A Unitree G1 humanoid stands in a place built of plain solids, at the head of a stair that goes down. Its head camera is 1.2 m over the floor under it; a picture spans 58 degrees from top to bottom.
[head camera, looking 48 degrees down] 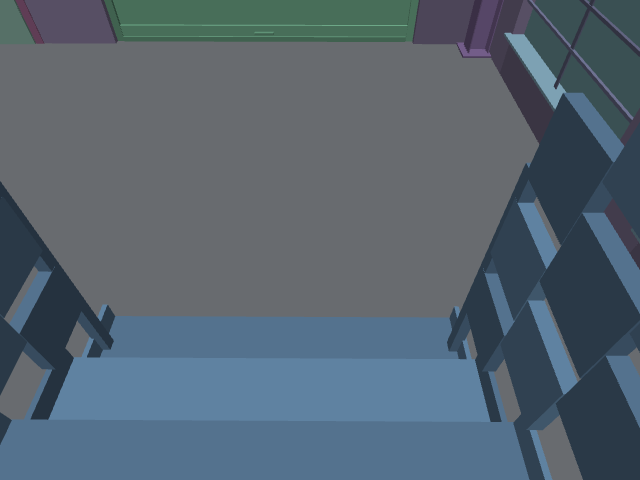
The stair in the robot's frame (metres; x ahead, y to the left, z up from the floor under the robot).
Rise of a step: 0.18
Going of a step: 0.30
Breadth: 1.60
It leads straight ahead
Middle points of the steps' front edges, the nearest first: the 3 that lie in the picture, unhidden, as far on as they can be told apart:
0.49 0.18 -0.18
0.79 0.18 -0.36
1.09 0.18 -0.54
